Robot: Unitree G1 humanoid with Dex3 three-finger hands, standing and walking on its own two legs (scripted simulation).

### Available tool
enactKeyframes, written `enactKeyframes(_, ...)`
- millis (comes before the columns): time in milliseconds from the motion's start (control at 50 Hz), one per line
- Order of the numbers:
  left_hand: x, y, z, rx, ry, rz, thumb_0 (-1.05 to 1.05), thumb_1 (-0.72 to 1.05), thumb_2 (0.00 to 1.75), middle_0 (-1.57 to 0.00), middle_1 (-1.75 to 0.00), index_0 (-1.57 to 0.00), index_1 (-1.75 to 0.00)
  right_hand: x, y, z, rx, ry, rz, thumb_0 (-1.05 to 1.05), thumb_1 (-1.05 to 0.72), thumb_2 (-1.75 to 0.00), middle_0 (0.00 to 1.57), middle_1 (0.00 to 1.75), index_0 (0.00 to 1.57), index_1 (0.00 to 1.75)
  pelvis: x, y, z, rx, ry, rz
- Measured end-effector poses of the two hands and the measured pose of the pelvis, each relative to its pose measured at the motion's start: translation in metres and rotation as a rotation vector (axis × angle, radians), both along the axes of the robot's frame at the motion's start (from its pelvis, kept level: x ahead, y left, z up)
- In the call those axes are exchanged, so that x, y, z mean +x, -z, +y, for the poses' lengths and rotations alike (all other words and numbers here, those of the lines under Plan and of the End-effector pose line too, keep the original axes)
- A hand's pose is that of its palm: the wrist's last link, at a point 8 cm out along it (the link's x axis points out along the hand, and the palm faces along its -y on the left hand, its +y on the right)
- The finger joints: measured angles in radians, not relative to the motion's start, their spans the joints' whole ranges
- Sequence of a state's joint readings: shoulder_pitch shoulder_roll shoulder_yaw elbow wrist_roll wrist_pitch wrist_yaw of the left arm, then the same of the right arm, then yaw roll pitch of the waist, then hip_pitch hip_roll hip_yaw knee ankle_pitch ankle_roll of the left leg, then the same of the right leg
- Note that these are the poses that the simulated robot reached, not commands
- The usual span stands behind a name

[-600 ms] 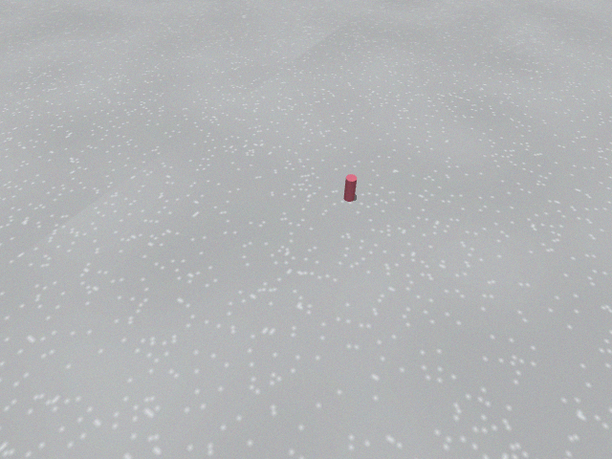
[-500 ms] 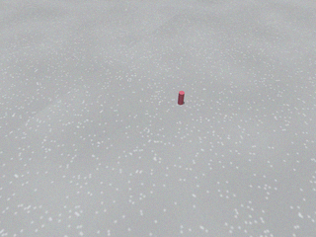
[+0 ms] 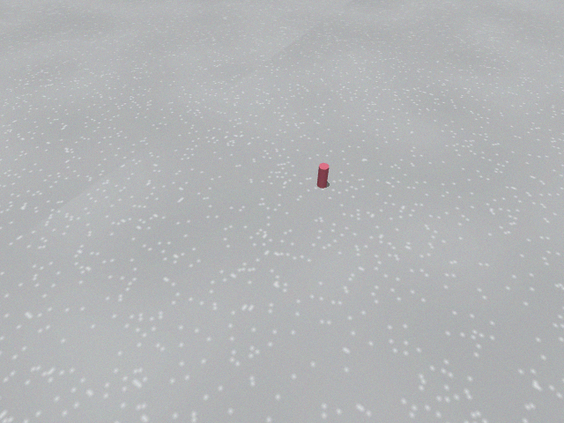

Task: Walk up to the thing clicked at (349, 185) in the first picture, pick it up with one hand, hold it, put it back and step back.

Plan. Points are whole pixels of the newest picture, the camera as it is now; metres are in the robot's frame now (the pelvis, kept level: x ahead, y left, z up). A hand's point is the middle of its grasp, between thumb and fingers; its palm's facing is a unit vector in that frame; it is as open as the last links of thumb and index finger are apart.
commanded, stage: stand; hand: left
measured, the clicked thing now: (322, 175) +1.33 -0.14 -0.72
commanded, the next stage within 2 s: walk up in 0.52 s
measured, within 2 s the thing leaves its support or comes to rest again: neither
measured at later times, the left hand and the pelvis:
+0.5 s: hand out of the picture +0.07 +0.25 -0.16, palm faces -0.02 -0.94 -0.34, open 7.4 cm; pelvis +0.00 +0.00 +0.00, yaw +0 degrees
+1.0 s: hand (193, 404) +0.18 +0.16 -0.14, palm faces -0.09 -0.91 -0.41, open 7.4 cm; pelvis +0.11 -0.12 -0.02, yaw -9 degrees
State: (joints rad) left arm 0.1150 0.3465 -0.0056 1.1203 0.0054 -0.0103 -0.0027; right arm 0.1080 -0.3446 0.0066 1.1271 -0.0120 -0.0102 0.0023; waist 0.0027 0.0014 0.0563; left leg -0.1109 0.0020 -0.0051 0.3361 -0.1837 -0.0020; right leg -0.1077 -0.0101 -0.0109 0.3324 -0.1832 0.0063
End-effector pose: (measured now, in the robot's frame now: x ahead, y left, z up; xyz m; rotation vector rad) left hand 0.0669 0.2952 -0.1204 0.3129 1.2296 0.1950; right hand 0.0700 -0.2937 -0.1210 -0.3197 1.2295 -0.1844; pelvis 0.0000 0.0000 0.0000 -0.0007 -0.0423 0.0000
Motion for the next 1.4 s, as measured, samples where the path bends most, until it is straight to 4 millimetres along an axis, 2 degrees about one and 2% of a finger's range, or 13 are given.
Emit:
enactKeyframes(560, -0.001, -0.002, 0.002, -0.004, 0.002, -0.005, 0.01, 0.9, 0.89, -0.21, -0.3, -0.2, -0.3, 0.002, -0.002, -0.004, 0.007, -0.002, -0.03, 0.01, -0.9, -0.9, 0.2, 0.3, 0.21, 0.3, 0.001, 0.0, -0.002, 0.006, 0.013, 0.003)
enactKeyframes(620, 0.004, -0.005, 0.004, 0.003, 0.034, 0.022, 0.01, 0.9, 0.89, -0.21, -0.3, -0.2, -0.3, -0.003, -0.006, -0.017, 0.002, 0.035, -0.089, 0.01, -0.9, -0.9, 0.21, 0.3, 0.21, 0.3, 0.007, 0.002, -0.008, 0.012, 0.051, 0.014)
enactKeyframes(700, 0.027, -0.013, 0.003, 0.026, 0.072, 0.012, 0.01, 0.9, 0.89, -0.21, -0.3, -0.2, -0.3, -0.019, -0.01, -0.048, -0.038, 0.075, -0.075, 0.01, -0.9, -0.9, 0.21, 0.3, 0.21, 0.3, 0.018, 0.003, -0.024, 0.015, 0.066, 0.009)
enactKeyframes(760, 0.051, -0.019, -0.006, 0.044, 0.1, -0.007, 0.01, 0.9, 0.9, -0.21, -0.3, -0.2, -0.3, -0.028, -0.008, -0.077, -0.055, 0.108, -0.04, 0.01, -0.9, -0.9, 0.21, 0.3, 0.21, 0.3, 0.032, 0.006, -0.041, 0.028, 0.098, -0.002)
enactKeyframes(820, 0.076, -0.022, -0.023, 0.068, 0.124, -0.02, 0.01, 0.91, 0.9, -0.21, -0.3, -0.2, -0.3, -0.023, 0.002, -0.109, -0.064, 0.142, -0.029, 0.01, -0.9, -0.9, 0.21, 0.3, 0.21, 0.3, 0.052, 0.015, -0.063, 0.04, 0.126, -0.011)
enactKeyframes(880, 0.1, -0.017, -0.045, 0.108, 0.133, -0.056, 0.01, 0.9, 0.9, -0.21, -0.3, -0.2, -0.3, -0.006, 0.023, -0.142, -0.073, 0.154, -0.029, 0.01, -0.9, -0.9, 0.2, 0.3, 0.21, 0.3, 0.073, 0.032, -0.089, 0.022, 0.14, -0.023)
enactKeyframes(940, 0.109, -0.013, -0.067, 0.108, 0.11, -0.09, 0.01, 0.91, 0.9, -0.21, -0.3, -0.2, -0.3, 0.024, 0.031, -0.156, -0.056, 0.141, -0.025, 0.01, -0.9, -0.9, 0.2, 0.3, 0.2, 0.3, 0.09, 0.036, -0.106, 0.0, 0.141, -0.03)
enactKeyframes(1060, 0.121, -0.017, -0.108, 0.047, 0.105, -0.022, 0.01, 0.9, 0.89, -0.21, -0.3, -0.2, -0.3, 0.091, 0.009, -0.158, 0.01, 0.112, -0.111, 0.01, -0.91, -0.9, 0.2, 0.3, 0.2, 0.3, 0.129, 0.014, -0.125, -0.005, 0.18, -0.025)
enactKeyframes(1140, 0.145, -0.014, -0.122, 0.022, 0.119, 0.011, 0.01, 0.9, 0.89, -0.21, -0.3, -0.2, -0.3, 0.122, -0.003, -0.161, 0.015, 0.106, -0.114, 0.01, -0.9, -0.9, 0.2, 0.3, 0.21, 0.3, 0.163, 0.008, -0.134, -0.012, 0.2, -0.009)
enactKeyframes(1200, 0.174, -0.009, -0.126, 0.007, 0.139, 0.018, 0.01, 0.9, 0.89, -0.21, -0.3, -0.2, -0.3, 0.145, -0.008, -0.167, -0.002, 0.108, -0.089, 0.01, -0.9, -0.9, 0.2, 0.3, 0.21, 0.3, 0.191, 0.008, -0.137, -0.02, 0.207, 0.007)
enactKeyframes(1260, 0.21, -0.003, -0.125, 0.0, 0.157, 0.017, 0.01, 0.9, 0.89, -0.21, -0.3, -0.2, -0.3, 0.175, -0.01, -0.17, -0.028, 0.106, -0.073, 0.01, -0.9, -0.9, 0.2, 0.3, 0.21, 0.3, 0.223, 0.012, -0.136, -0.03, 0.21, 0.018)
enactKeyframes(1400, 0.309, 0.02, -0.109, 0.015, 0.189, 0.033, 0.01, 0.9, 0.89, -0.21, -0.3, -0.2, -0.3, 0.275, -0.011, -0.161, -0.077, 0.101, -0.156, 0.01, -0.9, -0.9, 0.2, 0.3, 0.21, 0.3, 0.305, 0.028, -0.123, 0.006, 0.227, 0.017)
